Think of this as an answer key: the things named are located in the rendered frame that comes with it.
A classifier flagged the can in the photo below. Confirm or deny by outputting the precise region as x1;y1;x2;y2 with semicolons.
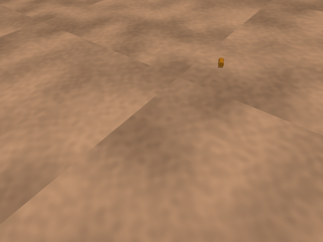
219;57;224;67

